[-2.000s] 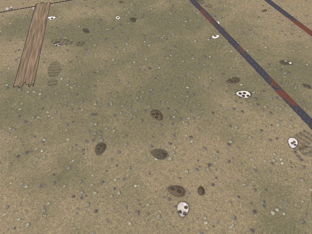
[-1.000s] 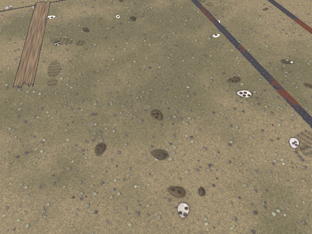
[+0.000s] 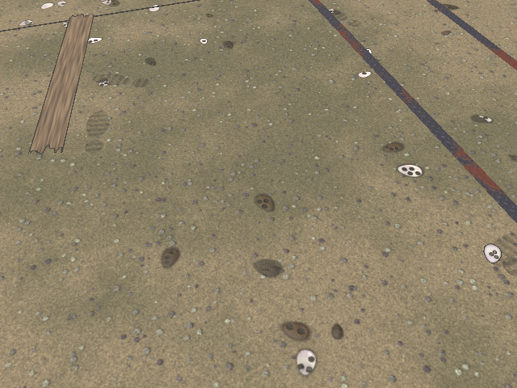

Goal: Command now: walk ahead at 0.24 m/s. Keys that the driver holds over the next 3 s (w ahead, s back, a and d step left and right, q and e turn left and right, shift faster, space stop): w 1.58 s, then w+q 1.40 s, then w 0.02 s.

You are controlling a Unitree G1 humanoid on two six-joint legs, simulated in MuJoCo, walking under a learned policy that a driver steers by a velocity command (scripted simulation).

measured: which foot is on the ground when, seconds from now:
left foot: down 0.00-0.66, up 0.68-1.00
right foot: down 0.00-0.18, up 0.20-0.62, down 0.64-1.00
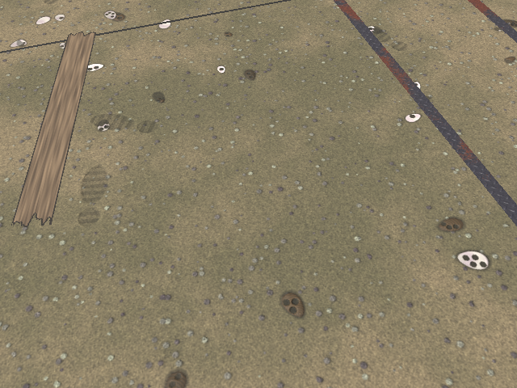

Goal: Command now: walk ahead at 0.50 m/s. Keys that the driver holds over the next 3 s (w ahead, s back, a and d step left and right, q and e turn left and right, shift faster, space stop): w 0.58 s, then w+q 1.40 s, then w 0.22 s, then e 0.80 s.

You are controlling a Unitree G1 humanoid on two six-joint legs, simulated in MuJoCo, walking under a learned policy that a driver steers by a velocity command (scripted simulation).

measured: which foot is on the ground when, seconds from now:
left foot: up 0.00-0.18, down 0.20-0.78, up 0.80-1.00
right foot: down 0.00-0.22, up 0.24-0.76, down 0.78-1.00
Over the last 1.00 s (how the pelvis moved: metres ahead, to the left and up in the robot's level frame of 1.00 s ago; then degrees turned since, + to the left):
0.47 0.04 0.01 0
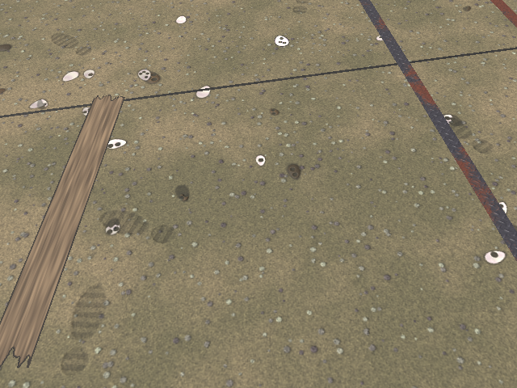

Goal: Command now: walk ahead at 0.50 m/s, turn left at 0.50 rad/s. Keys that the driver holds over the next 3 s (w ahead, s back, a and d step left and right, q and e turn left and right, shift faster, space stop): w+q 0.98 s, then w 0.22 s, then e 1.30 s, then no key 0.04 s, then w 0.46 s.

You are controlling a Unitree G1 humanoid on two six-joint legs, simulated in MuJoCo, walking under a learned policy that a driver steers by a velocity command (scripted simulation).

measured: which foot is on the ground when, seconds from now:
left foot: up 0.00-0.32, down 0.34-0.90, up 0.92-1.00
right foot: down 0.00-0.32, up 0.34-0.88, down 0.90-1.00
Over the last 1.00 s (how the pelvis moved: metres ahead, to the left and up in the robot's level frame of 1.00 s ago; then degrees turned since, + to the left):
0.54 0.00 0.00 10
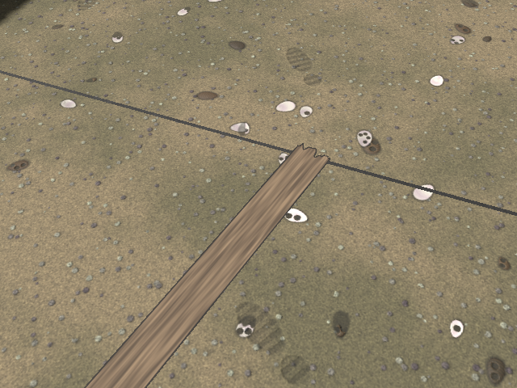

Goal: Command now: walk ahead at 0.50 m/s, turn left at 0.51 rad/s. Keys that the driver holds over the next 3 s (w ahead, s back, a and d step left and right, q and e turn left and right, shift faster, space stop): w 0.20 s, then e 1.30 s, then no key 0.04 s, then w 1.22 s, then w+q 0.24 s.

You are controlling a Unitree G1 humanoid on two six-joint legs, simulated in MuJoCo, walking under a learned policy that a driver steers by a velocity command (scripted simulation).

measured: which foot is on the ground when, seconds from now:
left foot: up 0.00-0.36, down 0.38-0.82, up 0.84-1.00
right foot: down 0.00-0.38, up 0.40-0.80, down 0.82-1.00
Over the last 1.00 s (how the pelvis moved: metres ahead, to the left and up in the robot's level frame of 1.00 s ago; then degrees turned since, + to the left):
0.52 0.13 -0.02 35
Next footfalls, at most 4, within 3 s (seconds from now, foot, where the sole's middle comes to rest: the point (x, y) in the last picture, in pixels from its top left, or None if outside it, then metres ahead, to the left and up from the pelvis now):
0.38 left None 0.32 0.13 -0.76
0.82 right None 0.24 -0.08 -0.76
1.32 left None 0.30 0.10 -0.76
1.72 right None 0.14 -0.06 -0.76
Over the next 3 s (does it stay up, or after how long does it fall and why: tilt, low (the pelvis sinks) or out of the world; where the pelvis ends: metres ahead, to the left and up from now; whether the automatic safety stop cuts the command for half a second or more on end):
stays up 0.66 -0.42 0.02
